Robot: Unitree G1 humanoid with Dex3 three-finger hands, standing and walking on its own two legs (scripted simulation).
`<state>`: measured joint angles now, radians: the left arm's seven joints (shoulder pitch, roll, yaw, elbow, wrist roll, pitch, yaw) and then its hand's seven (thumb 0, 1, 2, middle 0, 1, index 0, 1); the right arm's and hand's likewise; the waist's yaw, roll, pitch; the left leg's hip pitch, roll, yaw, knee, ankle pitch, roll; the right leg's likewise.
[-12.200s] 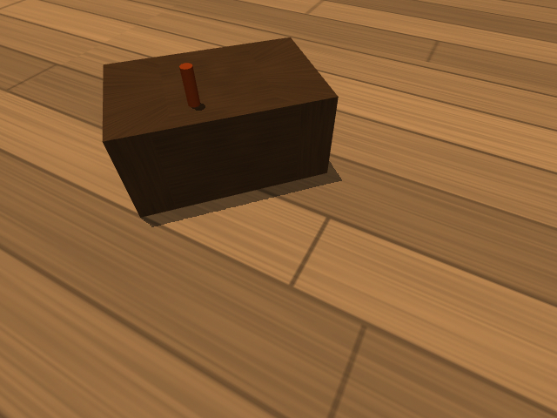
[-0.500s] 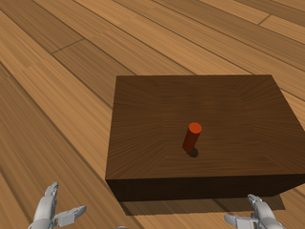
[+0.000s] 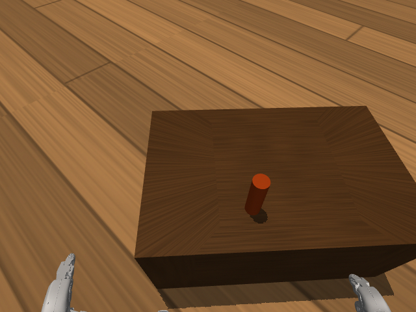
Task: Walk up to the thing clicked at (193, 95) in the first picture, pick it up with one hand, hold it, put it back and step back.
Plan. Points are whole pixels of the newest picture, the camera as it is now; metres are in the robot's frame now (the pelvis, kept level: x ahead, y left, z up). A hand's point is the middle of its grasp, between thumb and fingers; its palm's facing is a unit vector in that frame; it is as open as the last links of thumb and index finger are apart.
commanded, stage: go down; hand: right
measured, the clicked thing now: (256, 195) +0.46 -0.13 -0.21
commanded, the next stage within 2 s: none
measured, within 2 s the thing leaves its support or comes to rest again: neither
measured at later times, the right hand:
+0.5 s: hand out of the picture +0.14 -0.25 -0.09, palm faces +0.03 +0.95 -0.32, open 17.4 cm
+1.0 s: hand (359, 231) +0.28 -0.28 -0.02, palm faces +0.07 +0.98 -0.17, open 17.6 cm
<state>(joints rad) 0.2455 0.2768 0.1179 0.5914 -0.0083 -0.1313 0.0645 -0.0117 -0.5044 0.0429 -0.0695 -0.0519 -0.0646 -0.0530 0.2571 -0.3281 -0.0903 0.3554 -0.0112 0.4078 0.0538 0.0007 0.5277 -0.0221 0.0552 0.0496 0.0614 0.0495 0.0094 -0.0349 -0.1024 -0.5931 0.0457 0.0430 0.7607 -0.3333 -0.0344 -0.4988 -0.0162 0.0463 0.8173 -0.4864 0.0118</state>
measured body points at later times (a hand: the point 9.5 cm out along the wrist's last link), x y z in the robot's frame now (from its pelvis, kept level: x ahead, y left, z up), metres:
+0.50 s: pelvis +0.00 +0.00 -0.02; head +0.03 +0.00 +0.43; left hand +0.15 +0.28 -0.07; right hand +0.14 -0.29 -0.07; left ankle +0.02 +0.14 -0.71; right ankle -0.05 -0.12 -0.71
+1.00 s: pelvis -0.03 +0.00 -0.01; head +0.00 -0.02 +0.44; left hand +0.12 +0.26 -0.03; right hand +0.28 -0.34 -0.01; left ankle +0.02 +0.14 -0.71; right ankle -0.05 -0.12 -0.71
